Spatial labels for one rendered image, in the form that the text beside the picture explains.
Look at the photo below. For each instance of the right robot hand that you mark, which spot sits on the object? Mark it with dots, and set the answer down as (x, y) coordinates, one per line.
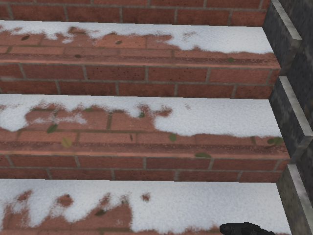
(243, 228)

